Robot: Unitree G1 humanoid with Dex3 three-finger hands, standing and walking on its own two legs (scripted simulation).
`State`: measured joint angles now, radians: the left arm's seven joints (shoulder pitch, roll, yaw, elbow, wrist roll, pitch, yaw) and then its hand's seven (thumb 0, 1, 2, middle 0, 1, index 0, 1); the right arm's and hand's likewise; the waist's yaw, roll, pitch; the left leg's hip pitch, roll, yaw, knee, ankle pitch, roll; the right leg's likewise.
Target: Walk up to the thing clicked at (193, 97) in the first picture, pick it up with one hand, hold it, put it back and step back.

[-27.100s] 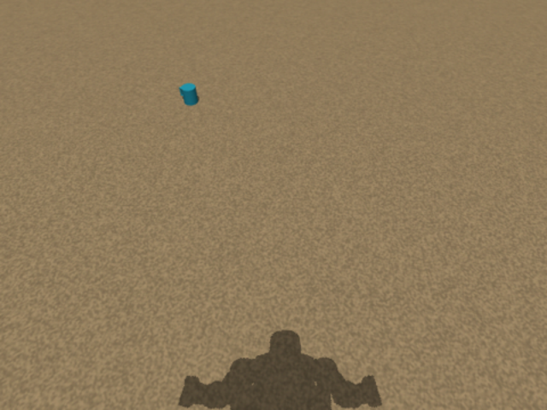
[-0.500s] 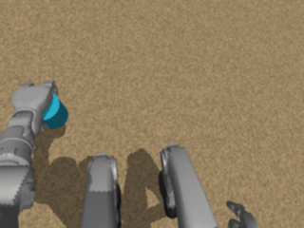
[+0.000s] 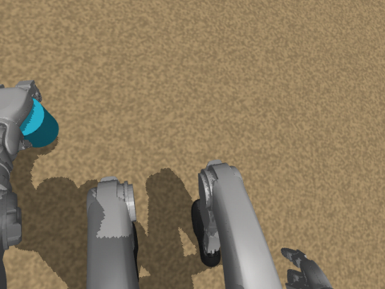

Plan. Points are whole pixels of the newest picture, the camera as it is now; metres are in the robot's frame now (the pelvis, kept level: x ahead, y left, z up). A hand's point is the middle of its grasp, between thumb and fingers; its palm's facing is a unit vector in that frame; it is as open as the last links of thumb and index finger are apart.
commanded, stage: crouch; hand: left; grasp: from above
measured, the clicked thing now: (24, 129) +0.45 +0.31 -0.19
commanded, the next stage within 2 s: lower in 0.32 s
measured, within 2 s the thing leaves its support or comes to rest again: rests again in 1.32 s
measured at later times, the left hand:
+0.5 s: hand (27, 126) +0.46 +0.31 -0.20, palm faces -0.46 -0.05 -0.89, open 11.6 cm
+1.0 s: hand (38, 130) +0.46 +0.31 -0.27, palm faces -0.45 -0.06 -0.89, open 11.6 cm
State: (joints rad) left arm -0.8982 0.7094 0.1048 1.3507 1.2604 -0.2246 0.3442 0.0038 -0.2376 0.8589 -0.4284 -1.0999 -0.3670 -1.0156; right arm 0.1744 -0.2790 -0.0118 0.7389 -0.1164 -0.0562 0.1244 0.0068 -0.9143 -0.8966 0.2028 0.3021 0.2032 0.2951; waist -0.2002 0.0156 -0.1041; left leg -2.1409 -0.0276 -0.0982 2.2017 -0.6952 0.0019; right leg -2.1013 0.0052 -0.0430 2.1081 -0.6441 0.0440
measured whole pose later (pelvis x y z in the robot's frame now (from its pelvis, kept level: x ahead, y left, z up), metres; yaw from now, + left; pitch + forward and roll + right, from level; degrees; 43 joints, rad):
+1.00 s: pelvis +0.00 +0.00 -0.08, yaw -4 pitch +33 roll -10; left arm -1.00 0.89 0.15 1.57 1.34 -0.28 0.46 0.00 -0.25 0.86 -0.45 -1.08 -0.40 -0.99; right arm 0.15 -0.29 0.11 0.74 -0.18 -0.07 0.16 0.01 -0.92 -0.89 0.20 0.30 0.20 0.30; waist -0.28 -0.04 0.01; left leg -2.34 -0.03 -0.15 2.47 -0.71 0.00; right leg -2.28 0.02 -0.09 2.33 -0.64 0.06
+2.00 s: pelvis -0.01 +0.01 -0.10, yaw -8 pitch +28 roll -14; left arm -1.06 1.05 0.12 1.76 1.36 -0.31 0.56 0.00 -0.27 0.93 -0.35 -1.15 -0.31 -1.08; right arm 0.12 -0.33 0.27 0.67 -0.25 -0.16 0.19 0.01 -0.91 -0.89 0.20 0.30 0.20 0.30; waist -0.35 -0.10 0.11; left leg -2.34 -0.02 -0.22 2.56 -0.71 0.01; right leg -2.26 0.05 -0.14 2.36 -0.61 0.07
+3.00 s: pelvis +0.00 +0.01 -0.09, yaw -7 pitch +30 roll -14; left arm -0.96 0.98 0.19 1.52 1.32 -0.26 0.52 0.00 -0.53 1.03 -0.09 -1.09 -0.10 -1.08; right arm 0.15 -0.33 0.21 0.67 -0.23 -0.17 0.22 0.01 -0.92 -0.90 0.20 0.30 0.20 0.30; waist -0.32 -0.08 0.08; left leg -2.35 -0.03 -0.22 2.53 -0.72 0.00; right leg -2.27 0.04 -0.15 2.34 -0.62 0.05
